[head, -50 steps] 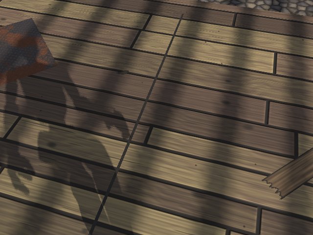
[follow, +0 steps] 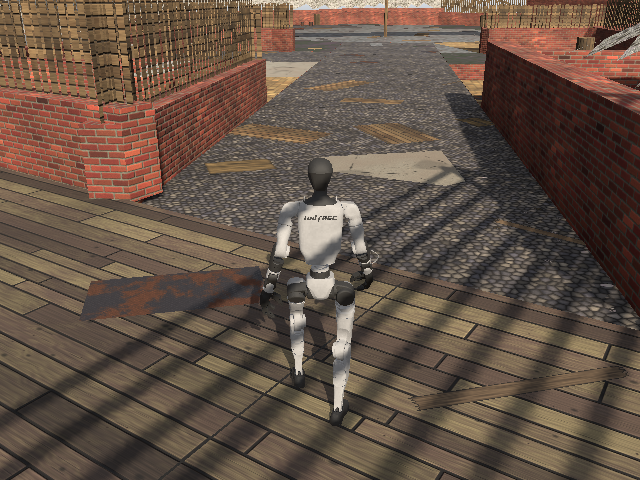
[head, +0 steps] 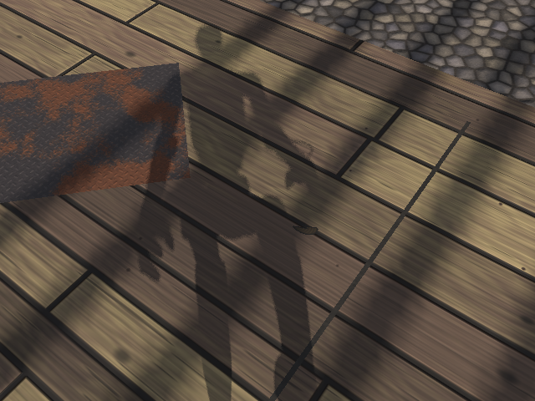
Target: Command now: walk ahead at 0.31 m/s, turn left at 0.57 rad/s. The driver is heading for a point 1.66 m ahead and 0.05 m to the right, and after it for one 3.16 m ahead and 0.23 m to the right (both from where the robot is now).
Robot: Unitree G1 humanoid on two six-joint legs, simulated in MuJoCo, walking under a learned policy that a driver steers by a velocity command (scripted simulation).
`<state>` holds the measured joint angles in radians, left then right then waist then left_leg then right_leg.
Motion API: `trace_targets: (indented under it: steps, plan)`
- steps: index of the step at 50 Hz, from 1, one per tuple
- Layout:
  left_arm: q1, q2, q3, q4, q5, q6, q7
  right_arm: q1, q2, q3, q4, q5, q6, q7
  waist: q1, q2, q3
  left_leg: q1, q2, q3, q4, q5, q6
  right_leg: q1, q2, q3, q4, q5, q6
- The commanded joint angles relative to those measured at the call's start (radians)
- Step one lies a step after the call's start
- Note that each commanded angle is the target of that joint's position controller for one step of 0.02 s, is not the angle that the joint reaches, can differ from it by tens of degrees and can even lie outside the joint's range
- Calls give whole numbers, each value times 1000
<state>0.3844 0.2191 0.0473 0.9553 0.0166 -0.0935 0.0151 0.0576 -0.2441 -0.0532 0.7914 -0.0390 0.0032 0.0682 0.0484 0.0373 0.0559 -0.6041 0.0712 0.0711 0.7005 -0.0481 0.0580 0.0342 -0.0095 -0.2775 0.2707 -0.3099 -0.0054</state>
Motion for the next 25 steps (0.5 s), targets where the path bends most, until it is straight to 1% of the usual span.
trace_targets:
  steps: [1,2,3,4,5,6,7,8,9,10,11,12,14,16,18,21,23,25]
  plan:
    - [-19,173,38,-49,-6,5,14,12,-45,-6,-56,-10,-16,-3,-45,-146,-13,129,-76,71,-72,-65,39,-20,-246,34,106,910,-89]
    - [-25,188,44,-51,-8,16,19,77,-60,-14,-40,-12,-20,-8,-68,-153,-51,191,-109,77,-98,-102,59,-3,-244,31,215,975,-83]
    - [-32,196,47,-56,-12,28,19,176,-80,-25,-12,-17,-31,-17,-107,-135,-111,301,-139,68,-161,-82,82,-17,-235,28,384,937,-71]
    - [-29,194,48,-63,-16,33,15,289,-124,-43,22,-28,-47,-35,-165,-62,-187,481,-117,15,-267,107,113,-115,-200,14,629,711,-28]
    - [24,94,26,-105,1,37,10,300,-233,-66,24,-21,-55,-49,-100,113,-268,726,159,-272,-150,632,158,-394,-111,27,908,-164,8]
    - [88,98,25,-138,-20,54,10,325,-321,-90,-8,20,-39,-52,-106,193,-455,916,357,-648,-201,860,376,-603,39,189,1182,-386,44]
    - [21,128,26,-125,-7,61,12,299,-261,-80,-27,38,-17,-66,-120,13,-410,838,319,-524,-251,761,351,-647,-30,281,1180,-272,39]
    - [-46,104,18,-136,-13,57,11,218,-187,-59,-34,42,-13,-75,-106,7,-271,688,272,-426,-288,672,325,-651,-54,284,1132,-184,36]
    - [-67,101,17,-126,-5,57,12,160,-122,-38,-32,41,-12,-78,-69,-35,-179,568,207,-360,-328,601,268,-621,-84,292,1041,-134,34]
    - [-64,107,20,-127,12,71,11,141,-95,-28,-29,47,-14,-83,-44,-14,-143,487,168,-313,-351,578,239,-571,-95,299,977,-114,34]
    - [-33,108,21,-112,21,89,10,132,-80,-21,-25,41,-17,-83,-28,-9,-147,432,148,-278,-367,570,218,-507,-88,294,947,-99,32]
    - [-17,101,21,-106,18,103,8,143,-88,-20,-20,32,-25,-78,-21,-13,-163,410,140,-265,-372,590,210,-468,-73,289,926,-89,30]
    - [-9,84,19,-99,9,117,7,148,-113,-24,-10,22,-35,-72,-10,-11,-176,386,126,-240,-391,550,200,-444,-58,287,867,-65,26]
    - [-40,83,19,-100,11,128,7,150,-112,-21,-3,19,-36,-71,-18,13,-162,379,116,-238,-421,407,185,-455,-55,290,797,-35,24]
    - [-80,88,21,-103,12,136,9,156,-104,-16,6,18,-29,-72,-32,37,-141,377,108,-253,-456,212,171,-464,-56,295,718,-17,25]
    - [-129,82,18,-102,7,142,12,170,-100,-11,24,14,-19,-75,-54,53,-109,370,103,-283,-494,-46,158,-437,-48,297,590,-19,24]
    - [-138,77,16,-95,3,141,16,170,-97,-9,36,10,-13,-77,-61,62,-89,356,101,-297,-499,-141,157,-394,-32,290,511,-45,19]
    - [-134,74,13,-84,-3,137,21,173,-95,-6,49,8,-7,-80,-66,67,-73,350,105,-318,-490,-187,159,-350,-14,282,430,-75,9]
